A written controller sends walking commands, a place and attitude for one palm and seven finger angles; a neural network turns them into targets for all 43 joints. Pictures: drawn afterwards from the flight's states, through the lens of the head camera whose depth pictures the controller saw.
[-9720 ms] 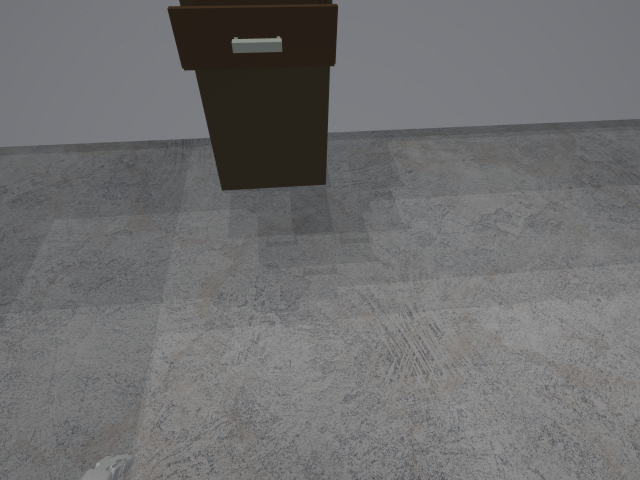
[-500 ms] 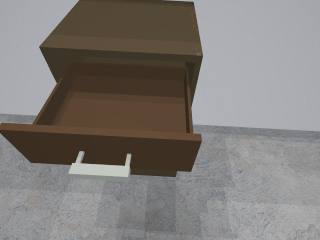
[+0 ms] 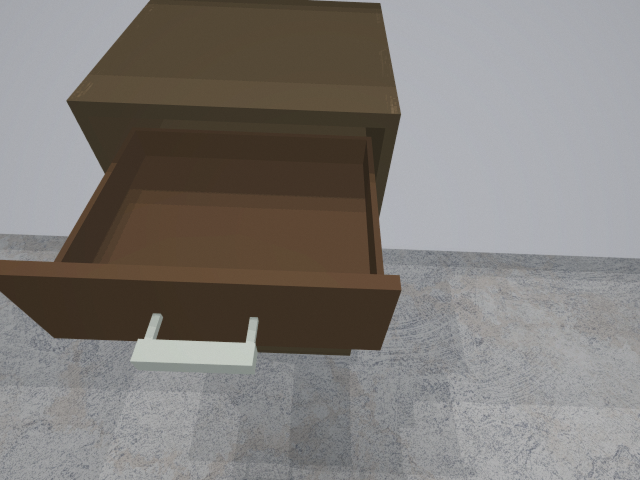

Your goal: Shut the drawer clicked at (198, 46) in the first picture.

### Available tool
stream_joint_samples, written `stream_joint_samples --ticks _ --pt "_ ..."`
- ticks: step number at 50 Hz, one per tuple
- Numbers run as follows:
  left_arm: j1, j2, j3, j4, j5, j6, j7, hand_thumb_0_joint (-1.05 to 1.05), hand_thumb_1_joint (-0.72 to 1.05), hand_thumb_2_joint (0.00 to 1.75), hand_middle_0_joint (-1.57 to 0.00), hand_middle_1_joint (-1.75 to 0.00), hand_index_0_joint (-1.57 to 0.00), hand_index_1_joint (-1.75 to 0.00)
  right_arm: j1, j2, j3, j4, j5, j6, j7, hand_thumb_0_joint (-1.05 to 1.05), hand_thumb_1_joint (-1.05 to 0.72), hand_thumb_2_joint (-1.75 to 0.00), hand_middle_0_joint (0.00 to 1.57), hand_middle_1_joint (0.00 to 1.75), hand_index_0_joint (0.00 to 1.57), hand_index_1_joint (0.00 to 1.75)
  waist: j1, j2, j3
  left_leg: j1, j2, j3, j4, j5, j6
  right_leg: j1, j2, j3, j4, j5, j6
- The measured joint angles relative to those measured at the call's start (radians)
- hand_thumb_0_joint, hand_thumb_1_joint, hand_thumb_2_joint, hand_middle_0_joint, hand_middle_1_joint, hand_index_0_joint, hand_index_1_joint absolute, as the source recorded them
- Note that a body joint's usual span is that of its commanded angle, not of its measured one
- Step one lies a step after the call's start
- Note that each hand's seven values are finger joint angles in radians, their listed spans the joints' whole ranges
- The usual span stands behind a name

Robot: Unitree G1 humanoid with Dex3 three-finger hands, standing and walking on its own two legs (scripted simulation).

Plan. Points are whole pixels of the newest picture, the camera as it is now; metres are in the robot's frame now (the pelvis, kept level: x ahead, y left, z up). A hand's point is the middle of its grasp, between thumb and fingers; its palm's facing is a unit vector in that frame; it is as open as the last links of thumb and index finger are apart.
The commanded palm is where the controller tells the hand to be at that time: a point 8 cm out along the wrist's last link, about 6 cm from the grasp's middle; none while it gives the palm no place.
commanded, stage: look again from close up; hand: left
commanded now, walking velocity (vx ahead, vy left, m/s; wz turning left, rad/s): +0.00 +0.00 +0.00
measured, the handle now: (200, 339) +0.27 +0.16 +0.03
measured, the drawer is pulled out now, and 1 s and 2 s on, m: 0.30 0.30 0.30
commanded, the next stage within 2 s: raise the hand and make a fist in 0.12 s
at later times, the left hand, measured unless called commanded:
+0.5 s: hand (200, 439) +0.17 +0.15 -0.02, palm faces +0.21 -0.98 -0.01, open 6.8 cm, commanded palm +0.08 +0.20 -0.03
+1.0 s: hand (194, 451) +0.15 +0.14 +0.03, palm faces +0.08 -0.99 -0.07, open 4.1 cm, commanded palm +0.08 +0.20 +0.04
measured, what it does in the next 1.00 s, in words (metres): shifts its weight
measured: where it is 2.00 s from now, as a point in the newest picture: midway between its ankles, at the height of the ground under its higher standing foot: outside the picture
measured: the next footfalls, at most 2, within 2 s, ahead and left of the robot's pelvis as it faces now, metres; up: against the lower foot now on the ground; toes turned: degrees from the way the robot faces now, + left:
none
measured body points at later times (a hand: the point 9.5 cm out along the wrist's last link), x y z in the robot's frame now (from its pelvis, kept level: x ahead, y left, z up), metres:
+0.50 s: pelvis -0.01 -0.03 -0.02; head -0.02 -0.04 +0.43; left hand +0.15 +0.20 -0.02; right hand +0.15 -0.28 -0.10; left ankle -0.01 +0.07 -0.74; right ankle -0.01 -0.13 -0.74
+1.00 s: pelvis -0.02 -0.07 -0.05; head +0.00 -0.09 +0.40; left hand +0.14 +0.20 +0.03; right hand +0.16 -0.28 -0.13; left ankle -0.02 +0.07 -0.74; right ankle -0.01 -0.13 -0.74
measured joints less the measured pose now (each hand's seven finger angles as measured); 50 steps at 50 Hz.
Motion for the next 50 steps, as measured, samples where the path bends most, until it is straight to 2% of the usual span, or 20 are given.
stream_joint_samples --ticks 12,13,14,16,19,21,22,23,25,27,29,32,34,36,38,39,42,44,47,50 --pt "0.008 -0.011 -0.003 0.016 0.004 -0.005 0.007 0.0 0.91 0.9 -0.2 -0.29 -0.2 -0.3 0.007 0.0 0.003 -0.001 0.003 0.0 -0.003 0.0 -0.92 -0.9 0.2 0.3 0.2 0.3 -0.003 0.009 -0.005 -0.004 0.008 -0.006 0.009 -0.005 -0.006 0.005 0.007 -0.006 -0.006 -0.001 -0.004" --pt "0.06 -0.008 0.017 -0.143 -0.029 0.065 0.014 0.01 0.92 0.9 -0.2 -0.3 -0.2 -0.3 0.031 -0.003 0.009 -0.05 0.013 -0.009 -0.006 0.01 -0.92 -0.9 0.2 0.3 0.2 0.3 -0.008 0.007 -0.005 -0.015 0.008 -0.013 0.023 -0.01 -0.008 -0.001 0.007 -0.014 0.002 -0.004 -0.005" --pt "0.127 0.004 0.035 -0.343 -0.054 0.095 0.026 0.02 0.94 0.9 -0.21 -0.3 -0.2 -0.3 0.064 -0.006 0.017 -0.099 0.02 -0.053 -0.018 0.01 -0.92 -0.9 0.2 0.3 0.2 0.3 -0.001 -0.004 -0.01 -0.016 0.002 -0.013 0.021 -0.009 -0.011 -0.015 0.001 -0.014 0.027 -0.013 -0.016" --pt "0.213 0.035 0.036 -0.638 -0.085 0.043 0.079 0.03 0.95 0.89 -0.22 -0.31 -0.21 -0.31 0.109 -0.018 0.018 -0.15 0.029 -0.157 -0.032 0.02 -0.93 -0.9 0.2 0.3 0.2 0.3 0.008 -0.024 -0.049 -0.021 -0.016 -0.013 0.01 -0.002 -0.018 -0.055 -0.015 -0.012 0.093 -0.043 -0.031" --pt "0.211 0.043 0.029 -0.915 -0.128 -0.004 0.098 0.03 0.95 0.9 -0.24 -0.33 -0.23 -0.33 0.115 -0.061 0.007 -0.242 0.037 -0.236 -0.024 0.02 -0.92 -0.9 0.2 0.3 0.2 0.3 -0.015 -0.008 -0.09 -0.056 -0.031 -0.038 0.061 -0.016 -0.016 -0.074 -0.027 -0.03 0.133 -0.078 -0.03" --pt "0.182 0.017 0.032 -1.014 -0.141 -0.082 0.063 0.02 0.94 0.9 -0.26 -0.36 -0.25 -0.36 0.085 -0.097 -0.006 -0.306 0.03 -0.259 -0.011 0.02 -0.92 -0.9 0.2 0.3 0.2 0.3 -0.032 0.031 -0.12 -0.108 -0.015 -0.054 0.127 -0.042 -0.019 -0.1 -0.014 -0.047 0.15 -0.078 -0.023" --pt "0.178 0.0 0.044 -1.028 -0.165 -0.104 0.042 0.02 0.94 0.9 -0.27 -0.38 -0.26 -0.38 0.063 -0.108 -0.012 -0.339 0.027 -0.262 -0.002 0.01 -0.92 -0.9 0.2 0.3 0.2 0.3 -0.039 0.042 -0.14 -0.141 -0.005 -0.055 0.16 -0.054 -0.022 -0.127 -0.005 -0.049 0.168 -0.08 -0.026" --pt "0.183 -0.017 0.067 -1.005 -0.186 -0.131 0.013 0.01 0.93 0.9 -0.29 -0.39 -0.26 -0.39 0.037 -0.112 -0.017 -0.373 0.025 -0.259 0.007 0.01 -0.92 -0.9 0.2 0.3 0.2 0.3 -0.045 0.044 -0.158 -0.178 0.003 -0.052 0.194 -0.067 -0.027 -0.164 0.002 -0.046 0.197 -0.087 -0.031" --pt "0.228 -0.03 0.093 -0.966 -0.207 -0.243 -0.082 0.0 0.93 0.9 -0.32 -0.43 -0.27 -0.43 -0.013 -0.104 -0.028 -0.441 0.027 -0.251 0.024 0.01 -0.91 -0.9 0.2 0.3 0.2 0.3 -0.047 0.02 -0.178 -0.257 0.02 -0.044 0.268 -0.094 -0.039 -0.249 0.015 -0.039 0.272 -0.111 -0.045" --pt "0.299 -0.021 0.088 -0.977 -0.213 -0.343 -0.171 0.0 0.92 0.9 -0.36 -0.47 -0.3 -0.47 -0.043 -0.099 -0.038 -0.514 0.027 -0.25 0.036 0.01 -0.91 -0.9 0.2 0.3 0.2 0.3 -0.032 -0.018 -0.18 -0.331 0.035 -0.046 0.343 -0.12 -0.048 -0.323 0.026 -0.041 0.346 -0.138 -0.061" --pt "0.372 0.002 0.083 -1.028 -0.201 -0.425 -0.228 0.0 0.91 0.9 -0.39 -0.51 -0.34 -0.51 -0.058 -0.106 -0.05 -0.575 0.023 -0.258 0.037 0.01 -0.91 -0.9 0.2 0.3 0.2 0.3 -0.005 -0.044 -0.175 -0.396 0.049 -0.061 0.415 -0.145 -0.06 -0.38 0.036 -0.057 0.408 -0.162 -0.077" --pt "0.441 0.056 0.108 -1.129 -0.199 -0.523 -0.243 0.01 0.9 0.9 -0.46 -0.57 -0.42 -0.57 -0.08 -0.128 -0.06 -0.624 0.023 -0.263 0.027 0.01 -0.91 -0.9 0.2 0.3 0.19 0.3 0.034 -0.04 -0.174 -0.478 0.063 -0.101 0.514 -0.178 -0.077 -0.438 0.047 -0.096 0.479 -0.193 -0.095" --pt "0.437 0.075 0.149 -1.176 -0.23 -0.581 -0.248 0.01 0.9 0.9 -0.5 -0.61 -0.47 -0.61 -0.103 -0.138 -0.057 -0.631 0.029 -0.263 0.019 0.01 -0.91 -0.9 0.2 0.3 0.19 0.3 0.048 -0.018 -0.173 -0.524 0.066 -0.13 0.569 -0.194 -0.085 -0.467 0.05 -0.124 0.517 -0.21 -0.104" --pt "0.39 0.076 0.186 -1.199 -0.272 -0.61 -0.269 0.01 0.9 0.9 -0.54 -0.65 -0.51 -0.65 -0.124 -0.14 -0.043 -0.63 0.039 -0.268 0.01 0.01 -0.91 -0.9 0.2 0.3 0.19 0.3 0.055 0.011 -0.168 -0.558 0.067 -0.155 0.61 -0.204 -0.089 -0.486 0.051 -0.149 0.545 -0.222 -0.11" --pt "0.323 0.072 0.199 -1.2 -0.315 -0.598 -0.314 0.01 0.9 0.9 -0.57 -0.7 -0.56 -0.7 -0.133 -0.13 -0.018 -0.625 0.051 -0.271 0.0 0.01 -0.91 -0.9 0.2 0.3 0.19 0.3 0.057 0.034 -0.16 -0.573 0.067 -0.168 0.627 -0.206 -0.089 -0.495 0.051 -0.161 0.558 -0.226 -0.112" --pt "0.29 0.071 0.196 -1.195 -0.328 -0.573 -0.344 0.01 0.9 0.9 -0.59 -0.72 -0.58 -0.72 -0.13 -0.121 -0.004 -0.624 0.057 -0.271 -0.006 0.01 -0.91 -0.9 0.2 0.3 0.2 0.3 0.058 0.042 -0.158 -0.573 0.067 -0.169 0.626 -0.205 -0.087 -0.496 0.052 -0.162 0.558 -0.225 -0.112" --pt "0.215 0.086 0.167 -1.163 -0.324 -0.438 -0.428 0.01 0.9 0.9 -0.65 -0.78 -0.64 -0.78 -0.1 -0.09 0.037 -0.62 0.072 -0.262 -0.022 0.01 -0.9 -0.9 0.2 0.3 0.2 0.3 0.046 0.056 -0.158 -0.552 0.067 -0.162 0.594 -0.193 -0.079 -0.482 0.053 -0.155 0.535 -0.215 -0.108" --pt "0.199 0.105 0.155 -1.156 -0.31 -0.334 -0.456 0.01 0.9 0.9 -0.69 -0.83 -0.68 -0.83 -0.069 -0.069 0.054 -0.616 0.074 -0.249 -0.03 0.01 -0.9 -0.9 0.2 0.3 0.2 0.3 0.028 0.056 -0.164 -0.524 0.066 -0.148 0.558 -0.182 -0.079 -0.465 0.052 -0.141 0.512 -0.207 -0.107" --pt "0.233 0.114 0.181 -1.178 -0.321 -0.241 -0.431 0.01 0.9 0.9 -0.75 -0.89 -0.74 -0.89 -0.021 -0.048 0.053 -0.601 0.072 -0.229 -0.039 0.01 -0.9 -0.9 0.2 0.3 0.2 0.3 -0.001 0.053 -0.169 -0.468 0.069 -0.126 0.503 -0.171 -0.089 -0.424 0.056 -0.118 0.473 -0.198 -0.106" --pt "0.294 0.094 0.238 -1.226 -0.347 -0.244 -0.366 0.01 0.9 0.9 -0.81 -0.96 -0.81 -0.96 0.02 -0.049 0.029 -0.576 0.073 -0.223 -0.043 0.01 -0.9 -0.9 0.2 0.3 0.2 0.3 -0.012 0.049 -0.167 -0.418 0.072 -0.111 0.461 -0.167 -0.095 -0.383 0.06 -0.102 0.437 -0.191 -0.105"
